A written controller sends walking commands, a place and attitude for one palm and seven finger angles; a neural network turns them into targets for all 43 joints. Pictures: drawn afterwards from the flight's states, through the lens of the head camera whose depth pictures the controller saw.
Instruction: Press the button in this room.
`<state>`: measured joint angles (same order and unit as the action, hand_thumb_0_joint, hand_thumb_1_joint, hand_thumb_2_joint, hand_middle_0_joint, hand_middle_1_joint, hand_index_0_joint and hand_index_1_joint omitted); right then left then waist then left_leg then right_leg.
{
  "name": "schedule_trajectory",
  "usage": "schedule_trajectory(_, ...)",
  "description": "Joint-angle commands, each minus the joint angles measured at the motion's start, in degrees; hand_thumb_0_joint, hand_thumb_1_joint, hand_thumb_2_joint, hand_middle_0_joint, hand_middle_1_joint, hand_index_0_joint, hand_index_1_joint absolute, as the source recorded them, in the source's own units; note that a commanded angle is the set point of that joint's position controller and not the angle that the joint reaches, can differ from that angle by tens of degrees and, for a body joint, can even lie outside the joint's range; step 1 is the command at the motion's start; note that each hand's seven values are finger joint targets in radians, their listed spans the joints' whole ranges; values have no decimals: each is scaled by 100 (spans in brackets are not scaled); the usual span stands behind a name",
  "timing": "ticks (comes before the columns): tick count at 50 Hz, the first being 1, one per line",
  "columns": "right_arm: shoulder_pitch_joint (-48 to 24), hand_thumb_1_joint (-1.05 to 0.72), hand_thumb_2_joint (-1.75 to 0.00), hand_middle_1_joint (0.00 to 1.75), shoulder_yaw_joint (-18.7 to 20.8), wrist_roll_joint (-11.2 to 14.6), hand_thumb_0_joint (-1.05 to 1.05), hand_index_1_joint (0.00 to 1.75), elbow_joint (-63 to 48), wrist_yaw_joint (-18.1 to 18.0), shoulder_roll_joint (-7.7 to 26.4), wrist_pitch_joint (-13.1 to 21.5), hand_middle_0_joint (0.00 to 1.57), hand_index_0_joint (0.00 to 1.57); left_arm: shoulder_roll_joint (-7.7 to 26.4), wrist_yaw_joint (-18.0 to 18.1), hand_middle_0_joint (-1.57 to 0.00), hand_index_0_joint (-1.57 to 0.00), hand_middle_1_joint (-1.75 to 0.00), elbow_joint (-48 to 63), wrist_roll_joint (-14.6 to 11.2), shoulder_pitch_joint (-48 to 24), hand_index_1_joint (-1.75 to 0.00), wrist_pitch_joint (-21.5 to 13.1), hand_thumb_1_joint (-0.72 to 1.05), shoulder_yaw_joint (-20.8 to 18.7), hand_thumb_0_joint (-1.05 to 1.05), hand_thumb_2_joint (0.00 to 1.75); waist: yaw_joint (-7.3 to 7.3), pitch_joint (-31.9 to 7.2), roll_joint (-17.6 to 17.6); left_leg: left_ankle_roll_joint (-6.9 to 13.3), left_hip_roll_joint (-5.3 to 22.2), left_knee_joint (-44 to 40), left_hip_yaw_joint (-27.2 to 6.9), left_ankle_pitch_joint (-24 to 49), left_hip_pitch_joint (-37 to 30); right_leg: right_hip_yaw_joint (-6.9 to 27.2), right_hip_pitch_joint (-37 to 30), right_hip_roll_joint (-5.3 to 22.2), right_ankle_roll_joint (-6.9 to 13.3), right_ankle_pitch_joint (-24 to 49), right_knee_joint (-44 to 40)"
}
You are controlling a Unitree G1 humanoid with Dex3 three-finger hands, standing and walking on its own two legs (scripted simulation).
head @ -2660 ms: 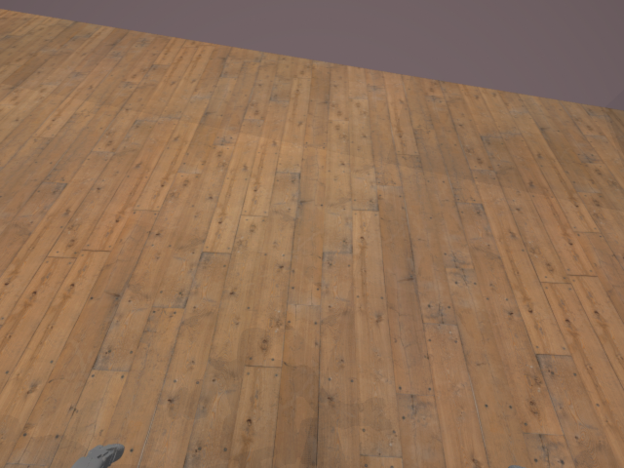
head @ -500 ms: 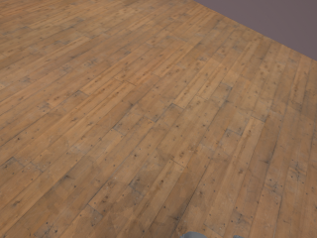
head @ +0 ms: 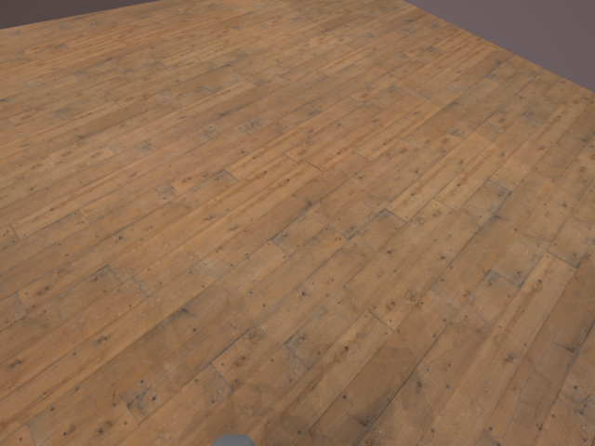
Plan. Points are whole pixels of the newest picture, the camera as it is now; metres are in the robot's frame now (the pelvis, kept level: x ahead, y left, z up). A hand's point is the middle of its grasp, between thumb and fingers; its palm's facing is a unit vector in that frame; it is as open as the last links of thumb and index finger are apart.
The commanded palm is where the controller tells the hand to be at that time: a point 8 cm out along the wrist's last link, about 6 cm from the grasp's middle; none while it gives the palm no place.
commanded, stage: turn or walk to find it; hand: left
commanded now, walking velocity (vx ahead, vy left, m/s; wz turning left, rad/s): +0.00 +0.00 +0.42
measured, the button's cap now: out of the picture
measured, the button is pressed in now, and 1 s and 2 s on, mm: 0 0 0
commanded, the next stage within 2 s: none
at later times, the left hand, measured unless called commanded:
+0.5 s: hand out of the picture +0.02 +0.24 -0.16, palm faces +0.22 -0.94 -0.25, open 7.3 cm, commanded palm none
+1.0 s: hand out of the picture -0.13 +0.22 -0.19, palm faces +0.47 -0.86 -0.22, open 7.3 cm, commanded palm none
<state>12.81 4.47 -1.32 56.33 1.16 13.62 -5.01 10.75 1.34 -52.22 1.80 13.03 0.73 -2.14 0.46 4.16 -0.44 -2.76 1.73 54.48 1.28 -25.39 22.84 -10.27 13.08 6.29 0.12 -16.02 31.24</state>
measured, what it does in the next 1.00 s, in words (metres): steps on the spot, turning left: left foot, then right foot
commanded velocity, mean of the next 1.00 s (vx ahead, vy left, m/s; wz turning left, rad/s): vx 0.00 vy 0.00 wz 0.42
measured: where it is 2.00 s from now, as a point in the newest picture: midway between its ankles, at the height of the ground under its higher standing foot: outside the picture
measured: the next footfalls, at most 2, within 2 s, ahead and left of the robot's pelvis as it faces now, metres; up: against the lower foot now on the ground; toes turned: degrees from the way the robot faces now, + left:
left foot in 0.10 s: +0.03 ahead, +0.14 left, +0.00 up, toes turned +8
right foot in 0.56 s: +0.02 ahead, -0.10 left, +0.00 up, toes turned +10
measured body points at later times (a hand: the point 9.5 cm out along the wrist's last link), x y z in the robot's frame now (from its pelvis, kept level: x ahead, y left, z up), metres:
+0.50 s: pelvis -0.03 +0.02 +0.00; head +0.00 +0.03 +0.45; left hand +0.01 +0.29 -0.14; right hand +0.07 -0.20 -0.14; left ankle -0.01 +0.13 -0.74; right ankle -0.02 -0.11 -0.70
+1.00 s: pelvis -0.08 +0.03 -0.01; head -0.06 +0.06 +0.43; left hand -0.16 +0.27 -0.17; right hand +0.10 -0.18 -0.14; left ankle -0.12 +0.13 -0.74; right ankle -0.02 -0.11 -0.73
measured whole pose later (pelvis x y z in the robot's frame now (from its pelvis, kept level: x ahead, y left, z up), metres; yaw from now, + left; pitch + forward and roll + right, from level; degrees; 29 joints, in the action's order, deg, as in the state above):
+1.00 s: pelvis -0.08 +0.03 -0.01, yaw +25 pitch -1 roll +0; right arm 10.1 3.3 -1.1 55.3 0.9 12.6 -2.9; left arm 13.7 1.0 -54.8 1.1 14.8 2.0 -3.6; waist -1.1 5.1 -3.7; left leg 0.4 0.9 35.4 3.9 -17.3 15.8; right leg -11.0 16.8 9.8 -3.0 -23.4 40.8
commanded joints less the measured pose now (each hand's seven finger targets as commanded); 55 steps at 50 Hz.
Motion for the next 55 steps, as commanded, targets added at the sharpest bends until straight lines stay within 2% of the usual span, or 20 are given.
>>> schedule_trajectory(1,-331,-90,-90,30,0,78,0,30,-521,-22,245,276,20,20,1403,77,-20,-20,-30,195,17,298,-30,-53,90,-376,0,90,-256,-522,-1053,25,-54,-1222,347,-101,-180,985,-527,1428,781,2080,-791)
schedule_trajectory(4,234,-90,-90,30,34,60,0,30,-386,-42,494,376,20,20,1232,41,-20,-20,-30,175,-77,204,-30,28,90,-358,0,90,78,-777,-395,162,97,-3057,211,1407,-1582,361,213,1092,133,1546,319)
schedule_trajectory(5,339,-90,-90,30,140,8,0,30,-417,-61,1048,427,20,20,896,3,-20,-20,-30,341,-123,284,-30,78,90,-309,0,90,117,-789,1207,680,1337,-3491,-1517,2434,-2107,13,1450,372,-299,-284,1409)
schedule_trajectory(6,551,-90,-90,30,225,1,0,30,-419,-89,1413,398,20,20,688,-14,-20,-20,-30,538,-81,-69,-30,103,90,-216,0,90,285,-599,1775,1308,2168,-3785,-2297,3274,-1756,229,1896,-6,-414,-2037,2444)
schedule_trajectory(8,437,-90,-90,30,157,-9,0,30,-331,-210,1141,424,20,20,793,14,-20,-20,-30,434,-55,-502,-30,182,90,-267,0,90,299,-407,1393,1266,1762,-3826,-2080,2581,-1243,944,1969,36,-338,-1496,3336)
schedule_trajectory(12,-54,-90,-90,30,23,35,0,30,-474,-254,834,509,20,20,764,-84,-20,-20,-30,81,-70,-31,-30,132,90,-289,0,90,-15,-516,929,1069,1075,-3683,-1181,3220,-1435,898,1730,-15,-439,-580,3263)
schedule_trajectory(19,237,-90,-90,30,117,1,0,30,-434,-237,892,446,20,20,646,-36,-20,-20,-30,256,-102,-350,-30,137,90,-245,0,90,200,-629,796,1319,1184,-3634,-1736,3050,-1764,911,1501,-190,-490,-963,2155)
schedule_trajectory(26,-102,-90,-90,30,176,16,0,30,-572,-163,873,362,20,20,637,35,-20,-20,-30,216,-146,308,-30,11,90,-232,0,90,-138,-811,720,971,749,-3028,-1895,2742,-705,790,-413,-447,-325,131,-563)
schedule_trajectory(27,-126,-90,-90,30,169,63,0,30,-608,-124,697,363,20,20,886,58,-20,-20,-30,206,-105,464,-30,-45,90,-274,0,90,-221,-829,229,662,412,-2596,-1597,2037,-86,1149,-1076,-36,-222,428,-1194)
schedule_trajectory(28,-25,-90,-90,30,94,96,0,30,-732,-88,297,371,20,20,1380,108,-20,-20,-30,229,-16,516,-30,-98,90,-370,0,90,-226,-750,-1267,242,-372,-1449,-703,452,1048,2616,-1581,1393,292,450,-1612)
schedule_trajectory(29,-168,-90,-90,30,139,23,0,30,-837,-95,416,335,20,20,1589,85,-20,-20,-30,362,-28,393,-30,-59,90,-360,0,90,-285,-588,-1394,143,-499,-269,-474,-662,1047,2899,-788,2135,800,750,-1696)
schedule_trajectory(30,-259,-90,-90,30,184,-19,0,30,-766,-93,539,239,20,20,1417,107,-20,-20,-30,413,-55,176,-30,-92,90,-380,0,90,-228,-427,-1517,155,-308,483,-690,-567,972,2840,-221,1929,867,502,-1819)
schedule_trajectory(32,-73,-90,-90,30,197,-3,0,30,-518,-28,519,182,20,20,1054,95,-20,-20,-30,483,-65,-340,-30,-88,90,-265,0,90,95,-38,-709,102,-142,1292,-577,136,954,1966,118,1360,706,621,-1668)
schedule_trajectory(34,89,-90,-90,30,159,-8,0,30,-391,1,420,171,20,20,920,77,-20,-20,-30,494,-58,-339,-30,-136,90,-213,0,90,114,-27,-770,-21,-87,1448,-360,506,905,1312,-17,1069,596,1125,-1480)
schedule_trajectory(43,-586,-90,-90,30,5,77,0,30,-548,-17,269,247,20,20,1348,66,-20,-20,-30,129,26,386,-30,-73,90,-357,0,90,-337,-349,-1132,-51,-34,-886,251,-206,95,982,-675,1409,818,2436,-885)
schedule_trajectory(46,-144,-90,-90,30,-14,81,0,30,-444,-52,324,320,20,20,1389,49,-20,-20,-30,68,-19,252,-30,-33,90,-378,0,90,-94,-654,-1073,24,-119,-2211,452,620,-676,621,-632,1282,482,2599,-286)
schedule_trajectory(47,71,-90,-90,30,13,74,0,30,-393,-41,474,363,20,20,1294,39,-20,-20,-30,66,-66,196,-30,0,90,-372,0,90,40,-737,-643,95,8,-3043,321,1383,-1381,383,-178,1163,204,2099,223)
schedule_trajectory(49,449,-90,-90,30,219,24,0,30,-407,-83,1438,415,20,20,669,-16,-20,-20,-30,417,-98,164,-30,82,90,-221,0,90,223,-780,1939,1180,2133,-3581,-2197,4145,-2248,133,1906,57,-467,-2091,2307)
schedule_trajectory(50,640,-90,-90,30,226,14,0,30,-258,-155,1366,420,20,20,787,47,-20,-20,-30,402,-53,-275,-30,179,90,-211,0,90,443,-783,1638,1289,2054,-3696,-2128,3504,-1709,726,1720,64,-393,-2012,2958)
schedule_trajectory(55,-202,-90,-90,30,54,20,0,30,-487,-236,889,480,20,20,762,-77,-20,-20,-30,85,-74,-66,-30,134,90,-257,0,90,26,-507,880,1136,1163,-3639,-1251,3202,-1440,879,1665,-1,-440,-764,3104)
